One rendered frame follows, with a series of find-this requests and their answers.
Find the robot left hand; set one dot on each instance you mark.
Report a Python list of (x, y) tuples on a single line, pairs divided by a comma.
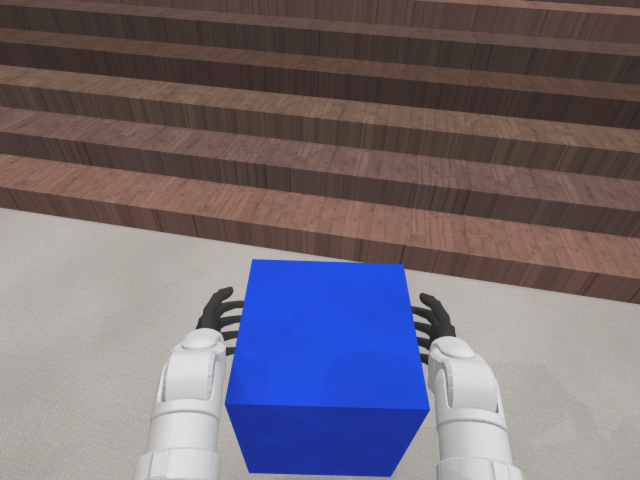
[(214, 310)]

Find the robot right hand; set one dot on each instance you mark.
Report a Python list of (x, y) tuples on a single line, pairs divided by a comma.
[(439, 319)]

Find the left robot forearm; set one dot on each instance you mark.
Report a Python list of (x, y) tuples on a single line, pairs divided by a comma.
[(183, 433)]

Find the right robot forearm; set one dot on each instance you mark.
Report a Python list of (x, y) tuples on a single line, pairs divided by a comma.
[(470, 419)]

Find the carton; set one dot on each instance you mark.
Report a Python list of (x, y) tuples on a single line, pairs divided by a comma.
[(326, 377)]

